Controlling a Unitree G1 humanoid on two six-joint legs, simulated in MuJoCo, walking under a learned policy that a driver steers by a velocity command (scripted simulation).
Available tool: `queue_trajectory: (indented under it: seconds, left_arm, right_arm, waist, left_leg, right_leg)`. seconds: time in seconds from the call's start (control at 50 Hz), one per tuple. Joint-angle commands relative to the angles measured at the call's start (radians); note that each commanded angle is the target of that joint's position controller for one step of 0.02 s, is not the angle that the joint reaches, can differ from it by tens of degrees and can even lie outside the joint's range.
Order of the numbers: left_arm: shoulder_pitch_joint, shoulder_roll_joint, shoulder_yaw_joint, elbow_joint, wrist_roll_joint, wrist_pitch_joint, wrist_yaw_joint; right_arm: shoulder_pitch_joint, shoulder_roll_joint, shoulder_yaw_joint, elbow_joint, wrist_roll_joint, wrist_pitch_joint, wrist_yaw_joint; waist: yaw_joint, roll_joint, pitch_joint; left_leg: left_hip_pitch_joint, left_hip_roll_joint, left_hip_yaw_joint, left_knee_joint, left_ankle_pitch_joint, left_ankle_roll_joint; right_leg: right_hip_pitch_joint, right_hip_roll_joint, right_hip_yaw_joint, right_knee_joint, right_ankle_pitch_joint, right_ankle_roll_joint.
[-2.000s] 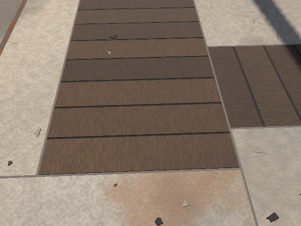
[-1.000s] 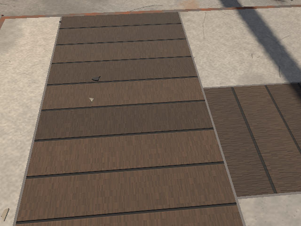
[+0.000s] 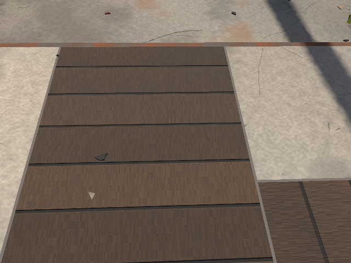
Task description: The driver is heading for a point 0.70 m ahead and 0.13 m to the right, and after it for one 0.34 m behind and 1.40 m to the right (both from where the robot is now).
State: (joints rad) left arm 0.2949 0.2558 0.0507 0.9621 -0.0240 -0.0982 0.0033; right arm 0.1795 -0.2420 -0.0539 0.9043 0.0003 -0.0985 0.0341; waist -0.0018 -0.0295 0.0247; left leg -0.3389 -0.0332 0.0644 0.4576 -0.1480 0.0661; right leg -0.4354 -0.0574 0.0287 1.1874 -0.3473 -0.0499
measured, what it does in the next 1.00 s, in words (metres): walks ahead: right foot, then left foot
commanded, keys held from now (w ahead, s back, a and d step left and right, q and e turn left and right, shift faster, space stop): w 0.82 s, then w+e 0.04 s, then e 0.14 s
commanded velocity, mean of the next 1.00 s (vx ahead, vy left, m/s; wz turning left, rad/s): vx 0.48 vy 0.00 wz -0.03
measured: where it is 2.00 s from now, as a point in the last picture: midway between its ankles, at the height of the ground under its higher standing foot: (186, 211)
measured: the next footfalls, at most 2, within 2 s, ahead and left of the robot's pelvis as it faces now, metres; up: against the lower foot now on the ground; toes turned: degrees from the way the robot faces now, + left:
right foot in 0.42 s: +0.41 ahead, -0.15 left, +0.00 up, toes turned -3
left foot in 0.96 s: +0.71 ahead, +0.09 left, +0.00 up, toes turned +0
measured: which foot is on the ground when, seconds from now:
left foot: down 0.00-0.44, up 0.46-0.94, down 0.96-1.00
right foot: up 0.00-0.40, down 0.42-0.96, up 0.98-1.00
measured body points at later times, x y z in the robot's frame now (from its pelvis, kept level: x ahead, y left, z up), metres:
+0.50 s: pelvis +0.28 -0.06 -0.01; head +0.31 -0.07 +0.44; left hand +0.45 +0.19 -0.12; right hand +0.26 -0.32 -0.16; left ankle +0.11 +0.08 -0.66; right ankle +0.37 -0.15 -0.74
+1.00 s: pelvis +0.55 -0.01 -0.01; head +0.59 +0.00 +0.43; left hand +0.52 +0.25 -0.16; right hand +0.75 -0.26 -0.11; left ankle +0.67 +0.09 -0.74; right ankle +0.38 -0.15 -0.71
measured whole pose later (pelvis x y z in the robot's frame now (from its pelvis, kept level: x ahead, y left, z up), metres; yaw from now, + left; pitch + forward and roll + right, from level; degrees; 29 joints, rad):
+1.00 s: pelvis +0.55 -0.01 -0.01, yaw -3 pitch +3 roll -2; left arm 0.38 0.25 0.06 1.01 -0.01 -0.05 0.02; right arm -0.01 -0.23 -0.05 0.85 -0.02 -0.11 0.02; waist 0.07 0.01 0.04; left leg -0.50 0.04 0.02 0.53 -0.06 0.03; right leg -0.10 0.01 0.02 0.66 -0.51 0.01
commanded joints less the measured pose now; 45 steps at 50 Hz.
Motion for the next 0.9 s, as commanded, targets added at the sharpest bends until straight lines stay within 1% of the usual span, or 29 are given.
queue_trajectory:
  seconds: [0.02, 0.04, 0.08, 0.12, 0.2, 0.26, 0.3, 0.34, 0.36, 0.38, 0.4, 0.42, 0.44, 0.46, 0.48, 0.5, 0.52, 0.54, 0.56, 0.58, 0.6, 0.64, 0.68, 0.76, 0.8, 0.84, 0.86, 0.88, 0.9]
  left_arm:
    - [0.049, 0.051, 0.023, -0.048, 0.007, 0.011, 0.011]
    - [0.043, 0.046, 0.025, -0.052, 0.008, 0.018, 0.013]
    - [-0.029, 0.058, 0.03, -0.08, 0.016, 0.023, 0.016]
    - [-0.105, 0.055, 0.031, -0.104, 0.021, 0.02, 0.014]
    - [-0.241, 0.03, 0.021, -0.141, 0.015, 0.011, -0.001]
    - [-0.329, 0.029, 0.013, -0.169, 0.007, 0.007, -0.015]
    - [-0.376, 0.032, 0.009, -0.192, 0.004, 0.001, -0.028]
    - [-0.384, 0.045, 0.01, -0.206, 0.002, -0.006, -0.04]
    - [-0.36, 0.058, 0.015, -0.204, 0.001, -0.009, -0.044]
    - [-0.305, 0.08, 0.024, -0.192, 0.002, -0.011, -0.044]
    - [-0.187, 0.11, 0.043, -0.156, 0.006, -0.013, -0.041]
    - [-0.003, 0.167, 0.068, -0.102, 0.011, -0.012, -0.033]
    - [0.153, 0.269, 0.093, -0.075, 0.032, -0.009, -0.025]
    - [0.175, 0.234, 0.079, -0.062, 0.02, -0.004, -0.028]
    - [0.105, 0.167, 0.056, -0.074, 0.012, -0.005, -0.028]
    - [0.017, 0.128, 0.044, -0.097, 0.014, -0.004, -0.025]
    - [-0.056, 0.101, 0.034, -0.106, 0.021, -0.005, -0.029]
    - [-0.095, 0.072, 0.025, -0.11, 0.029, -0.01, -0.032]
    - [-0.106, 0.061, 0.021, -0.104, 0.034, -0.011, -0.035]
    - [-0.095, 0.066, 0.023, -0.096, 0.032, -0.014, -0.036]
    - [-0.079, 0.079, 0.026, -0.085, 0.03, -0.017, -0.033]
    - [-0.047, 0.111, 0.033, -0.069, 0.031, -0.019, -0.022]
    - [-0.014, 0.118, 0.034, -0.055, 0.029, -0.013, -0.01]
    - [0.043, 0.126, 0.034, -0.031, 0.018, -0.006, 0.001]
    - [0.081, 0.131, 0.036, -0.011, 0.013, -0.002, 0.003]
    - [0.118, 0.131, 0.038, 0.01, 0.008, 0.007, 0.004]
    - [0.128, 0.132, 0.04, 0.018, 0.005, 0.012, 0.006]
    - [0.12, 0.134, 0.041, 0.021, 0.006, 0.019, 0.009]
    - [0.111, 0.14, 0.044, 0.022, 0.007, 0.026, 0.013]
  right_arm:
    - [0.019, -0.079, -0.012, -0.025, -0.008, -0.017, 0.004]
    - [0.038, -0.095, -0.016, -0.013, -0.007, -0.019, 0.0]
    - [0.074, -0.124, -0.022, 0.004, -0.007, -0.02, -0.014]
    - [0.112, -0.13, -0.022, 0.018, -0.004, -0.013, -0.027]
    - [0.171, -0.139, -0.02, 0.04, 0.006, -0.005, -0.038]
    - [0.227, -0.146, -0.023, 0.067, 0.012, 0.004, -0.04]
    - [0.253, -0.15, -0.026, 0.085, 0.014, 0.015, -0.042]
    - [0.252, -0.159, -0.033, 0.093, 0.017, 0.024, -0.047]
    - [0.241, -0.165, -0.036, 0.093, 0.018, 0.028, -0.048]
    - [0.219, -0.175, -0.039, 0.088, 0.018, 0.031, -0.049]
    - [0.192, -0.172, -0.038, 0.082, 0.019, 0.036, -0.049]
    - [0.184, -0.144, -0.026, 0.07, 0.012, 0.037, -0.048]
    - [0.272, -0.054, 0.002, 0.048, -0.002, 0.024, -0.041]
    - [0.3, -0.018, 0.017, 0.063, 0.01, -0.002, -0.032]
    - [0.216, -0.123, -0.01, 0.046, 0.036, -0.022, -0.027]
    - [0.13, -0.143, -0.014, 0.02, 0.049, -0.031, -0.027]
    - [0.089, -0.132, -0.017, 0.015, 0.039, -0.028, -0.033]
    - [0.09, -0.125, -0.025, 0.018, 0.026, -0.016, -0.04]
    - [0.116, -0.101, -0.025, 0.025, 0.022, 0.0, -0.041]
    - [0.134, -0.076, -0.024, 0.031, 0.02, 0.012, -0.043]
    - [0.133, -0.065, -0.023, 0.029, 0.018, 0.021, -0.045]
    - [0.069, -0.073, -0.028, 0.006, 0.011, 0.027, -0.049]
    - [-0.004, -0.073, -0.03, -0.017, 0.004, 0.026, -0.046]
    - [-0.138, -0.049, -0.02, -0.052, 0.009, 0.018, -0.033]
    - [-0.198, -0.047, -0.015, -0.069, 0.014, 0.016, -0.025]
    - [-0.254, -0.051, -0.011, -0.092, 0.017, 0.011, -0.016]
    - [-0.273, -0.056, -0.011, -0.104, 0.019, 0.007, -0.01]
    - [-0.275, -0.063, -0.012, -0.111, 0.015, 0.0, -0.005]
    - [-0.251, -0.077, -0.017, -0.108, 0.01, -0.007, -0.002]
  waist:
    - [0.022, 0.116, -0.057]
    - [0.027, 0.109, -0.042]
    - [0.019, 0.087, -0.013]
    - [0.0, 0.078, -0.001]
    - [-0.042, 0.085, 0.024]
    - [-0.073, 0.083, 0.052]
    - [-0.083, 0.084, 0.068]
    - [-0.068, 0.095, 0.066]
    - [-0.049, 0.105, 0.05]
    - [-0.014, 0.119, 0.014]
    - [0.053, 0.119, -0.055]
    - [0.125, 0.09, -0.175]
    - [0.12, -0.106, -0.348]
    - [0.11, -0.248, -0.443]
    - [0.113, -0.167, -0.319]
    - [0.092, -0.108, -0.203]
    - [0.058, -0.03, -0.119]
    - [0.023, -0.03, -0.081]
    - [-0.002, -0.045, -0.067]
    - [-0.013, -0.048, -0.06]
    - [-0.02, -0.043, -0.046]
    - [-0.016, -0.026, -0.015]
    - [0.001, -0.02, 0.0]
    - [0.04, -0.028, 0.026]
    - [0.061, -0.027, 0.043]
    - [0.078, -0.026, 0.064]
    - [0.077, -0.026, 0.072]
    - [0.064, -0.03, 0.077]
    - [0.046, -0.042, 0.06]
  left_leg:
    - [0.133, 0.251, -0.279, -0.3, 0.08, 0.164]
    - [0.119, 0.248, -0.252, -0.317, 0.114, 0.172]
    - [0.137, 0.25, -0.222, -0.337, 0.172, 0.179]
    - [0.178, 0.245, -0.196, -0.341, 0.206, 0.167]
    - [0.216, 0.217, -0.135, -0.35, 0.185, 0.133]
    - [0.298, 0.241, -0.133, -0.331, 0.166, 0.133]
    - [0.37, 0.272, -0.14, -0.297, 0.185, 0.132]
    - [0.423, 0.3, -0.147, -0.251, 0.247, 0.121]
    - [0.435, 0.305, -0.146, -0.221, 0.313, 0.111]
    - [0.434, 0.298, -0.135, -0.161, 0.458, 0.099]
    - [0.409, 0.261, -0.102, -0.028, 0.614, 0.079]
    - [0.284, 0.204, -0.061, 0.194, 0.586, 0.047]
    - [-0.085, 0.078, -0.011, 0.594, 0.203, -0.018]
    - [-0.308, -0.032, -0.117, 0.819, -0.407, -0.038]
    - [-0.41, 0.039, -0.186, 0.908, -0.387, -0.015]
    - [-0.427, 0.093, -0.156, 0.893, -0.3, 0.0]
    - [-0.387, 0.136, -0.133, 0.824, -0.217, -0.002]
    - [-0.326, 0.169, -0.137, 0.755, -0.167, -0.003]
    - [-0.271, 0.181, -0.138, 0.722, -0.139, -0.006]
    - [-0.247, 0.184, -0.132, 0.693, -0.126, -0.011]
    - [-0.253, 0.188, -0.125, 0.665, -0.106, -0.019]
    - [-0.319, 0.194, -0.123, 0.572, -0.021, -0.038]
    - [-0.368, 0.192, -0.12, 0.458, 0.087, -0.052]
    - [-0.332, 0.154, -0.083, 0.232, 0.249, -0.056]
    - [-0.327, 0.139, -0.072, 0.165, 0.259, -0.056]
    - [-0.339, 0.13, -0.076, 0.117, 0.226, -0.049]
    - [-0.342, 0.127, -0.084, 0.093, 0.199, -0.043]
    - [-0.322, 0.115, -0.087, 0.062, 0.17, -0.034]
    - [-0.269, 0.098, -0.084, 0.036, 0.147, -0.027]
  right_leg:
    - [-0.141, -0.095, 0.037, -0.027, 0.093, -0.002]
    - [-0.153, -0.099, 0.031, -0.054, 0.119, 0.006]
    - [-0.228, -0.106, 0.029, -0.147, 0.205, 0.025]
    - [-0.282, -0.104, 0.025, -0.261, 0.307, 0.038]
    - [-0.252, -0.066, -0.011, -0.493, 0.461, 0.039]
    - [-0.262, -0.045, -0.024, -0.588, 0.453, 0.036]
    - [-0.284, -0.037, -0.023, -0.63, 0.405, 0.023]
    - [-0.264, -0.027, -0.025, -0.662, 0.334, 0.0]
    - [-0.214, -0.014, -0.034, -0.676, 0.299, -0.014]
    - [-0.116, 0.015, -0.057, -0.686, 0.272, -0.031]
    - [0.056, 0.051, -0.089, -0.707, 0.281, -0.054]
    - [0.335, 0.019, -0.049, -0.681, 0.313, -0.094]
    - [0.75, -0.245, 0.333, -0.684, 0.266, -0.227]
    - [0.876, -0.361, 0.702, -0.858, 0.145, -0.316]
    - [0.778, -0.322, 0.61, -0.88, 0.077, -0.26]
    - [0.627, -0.285, 0.458, -0.897, 0.114, -0.22]
    - [0.467, -0.243, 0.347, -0.936, 0.193, -0.198]
    - [0.363, -0.205, 0.273, -0.969, 0.244, -0.178]
    - [0.299, -0.184, 0.23, -1.001, 0.257, -0.173]
    - [0.265, -0.176, 0.203, -1.024, 0.278, -0.179]
    - [0.246, -0.172, 0.176, -1.043, 0.308, -0.188]
    - [0.251, -0.172, 0.141, -1.069, 0.349, -0.196]
    - [0.28, -0.163, 0.109, -1.079, 0.371, -0.185]
    - [0.303, -0.131, 0.036, -1.087, 0.357, -0.151]
    - [0.345, -0.142, 0.03, -1.079, 0.34, -0.148]
    - [0.403, -0.167, 0.043, -1.05, 0.345, -0.149]
    - [0.43, -0.181, 0.057, -1.028, 0.352, -0.146]
    - [0.445, -0.185, 0.065, -0.988, 0.424, -0.136]
    - [0.457, -0.184, 0.074, -0.94, 0.515, -0.121]
Keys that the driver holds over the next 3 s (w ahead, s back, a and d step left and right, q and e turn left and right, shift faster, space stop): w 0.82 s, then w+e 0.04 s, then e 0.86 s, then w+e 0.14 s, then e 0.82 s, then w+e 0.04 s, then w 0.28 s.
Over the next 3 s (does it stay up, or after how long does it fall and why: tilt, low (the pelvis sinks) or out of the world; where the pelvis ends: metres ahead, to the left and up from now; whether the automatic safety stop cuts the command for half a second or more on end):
stays up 0.76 -0.18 0.01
